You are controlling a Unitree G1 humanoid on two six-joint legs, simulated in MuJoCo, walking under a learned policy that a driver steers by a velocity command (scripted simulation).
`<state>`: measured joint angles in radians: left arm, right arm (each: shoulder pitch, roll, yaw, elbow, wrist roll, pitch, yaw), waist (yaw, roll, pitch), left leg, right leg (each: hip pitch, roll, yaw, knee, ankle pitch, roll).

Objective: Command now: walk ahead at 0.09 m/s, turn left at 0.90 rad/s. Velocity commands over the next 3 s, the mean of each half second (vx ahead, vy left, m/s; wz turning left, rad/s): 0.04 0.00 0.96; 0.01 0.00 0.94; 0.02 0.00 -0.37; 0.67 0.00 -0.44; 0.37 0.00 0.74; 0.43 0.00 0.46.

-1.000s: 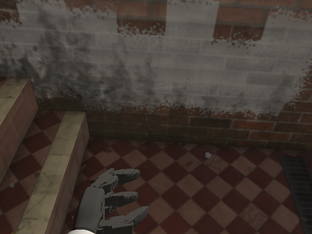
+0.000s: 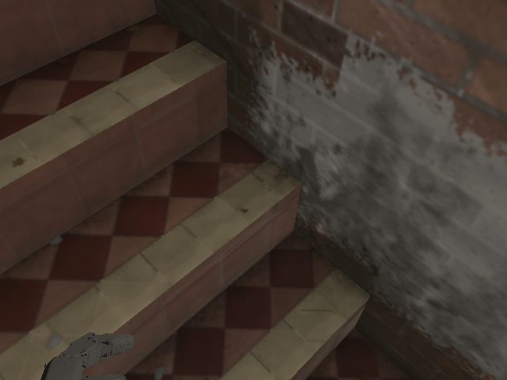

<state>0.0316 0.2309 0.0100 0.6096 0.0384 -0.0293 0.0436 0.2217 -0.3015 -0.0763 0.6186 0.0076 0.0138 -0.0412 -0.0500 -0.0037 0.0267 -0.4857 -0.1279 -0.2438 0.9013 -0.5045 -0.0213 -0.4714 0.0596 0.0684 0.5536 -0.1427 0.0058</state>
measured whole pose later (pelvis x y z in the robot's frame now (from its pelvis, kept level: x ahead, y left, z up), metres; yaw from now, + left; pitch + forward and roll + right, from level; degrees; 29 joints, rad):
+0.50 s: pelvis -0.01 +0.00 +0.01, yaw +29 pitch +2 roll -3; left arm 0.11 0.27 0.06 0.62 0.02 0.02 0.07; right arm 0.25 -0.26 -0.05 0.58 -0.01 0.05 -0.04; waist -0.01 -0.03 0.04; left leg -0.35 -0.06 -0.15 0.61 -0.29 0.05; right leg -0.71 0.04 0.05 1.42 -0.37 0.14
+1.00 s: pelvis -0.01 -0.08 +0.02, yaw +57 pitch +1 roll +0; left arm 0.14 0.20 0.05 0.62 0.04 0.02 0.07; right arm 0.23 -0.31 -0.10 0.59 0.01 0.09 -0.07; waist -0.01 0.04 0.02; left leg -0.66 -0.10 -0.15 1.52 -0.36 -0.11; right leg -0.28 0.01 -0.07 0.50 -0.25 -0.05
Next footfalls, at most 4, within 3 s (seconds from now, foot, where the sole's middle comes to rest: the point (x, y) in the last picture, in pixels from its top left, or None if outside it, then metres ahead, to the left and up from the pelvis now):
0.30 left None -0.01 0.10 -0.76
0.82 right None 0.10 -0.09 -0.76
1.20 left None -0.13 -0.01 -0.76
1.70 right None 0.06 -0.20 -0.76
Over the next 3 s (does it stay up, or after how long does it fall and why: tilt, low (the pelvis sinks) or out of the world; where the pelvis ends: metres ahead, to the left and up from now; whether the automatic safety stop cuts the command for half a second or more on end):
stays up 0.49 0.14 0.35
